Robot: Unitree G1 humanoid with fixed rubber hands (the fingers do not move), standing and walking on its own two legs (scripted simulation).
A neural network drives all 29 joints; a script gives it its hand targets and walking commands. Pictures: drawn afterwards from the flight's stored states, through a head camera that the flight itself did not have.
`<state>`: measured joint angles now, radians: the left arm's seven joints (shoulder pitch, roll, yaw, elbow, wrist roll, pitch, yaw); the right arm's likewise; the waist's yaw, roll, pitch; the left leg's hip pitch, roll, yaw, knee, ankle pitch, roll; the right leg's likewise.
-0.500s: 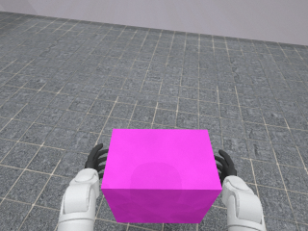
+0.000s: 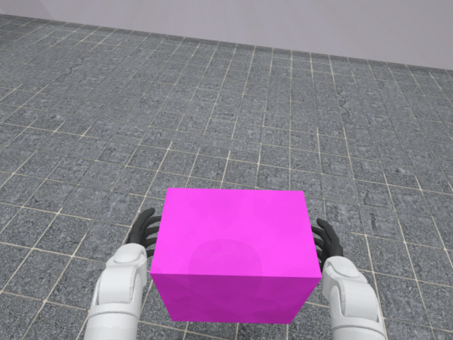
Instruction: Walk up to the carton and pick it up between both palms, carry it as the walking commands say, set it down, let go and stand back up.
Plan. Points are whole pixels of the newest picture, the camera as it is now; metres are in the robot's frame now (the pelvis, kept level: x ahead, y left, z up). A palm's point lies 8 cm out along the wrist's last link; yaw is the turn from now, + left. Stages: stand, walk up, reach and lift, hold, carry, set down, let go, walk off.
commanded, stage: carry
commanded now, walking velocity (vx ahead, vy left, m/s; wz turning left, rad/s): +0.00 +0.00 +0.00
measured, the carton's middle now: (233, 260) +0.29 -0.01 -0.06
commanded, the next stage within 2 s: none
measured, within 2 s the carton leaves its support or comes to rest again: neither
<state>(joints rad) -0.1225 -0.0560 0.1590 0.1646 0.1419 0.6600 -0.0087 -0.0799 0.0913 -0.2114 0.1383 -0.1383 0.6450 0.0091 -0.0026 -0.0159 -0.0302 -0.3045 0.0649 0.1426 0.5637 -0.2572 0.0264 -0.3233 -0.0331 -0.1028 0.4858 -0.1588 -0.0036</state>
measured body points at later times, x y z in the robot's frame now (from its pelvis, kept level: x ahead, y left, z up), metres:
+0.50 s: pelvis +0.00 +0.01 +0.00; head +0.00 +0.02 +0.45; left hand +0.28 +0.18 +0.00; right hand +0.27 -0.17 +0.01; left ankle +0.03 +0.10 -0.73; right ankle +0.06 -0.12 -0.73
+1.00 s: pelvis +0.00 +0.01 +0.00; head -0.01 +0.02 +0.45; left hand +0.28 +0.18 +0.01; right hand +0.27 -0.17 +0.01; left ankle +0.03 +0.10 -0.73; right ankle +0.06 -0.12 -0.73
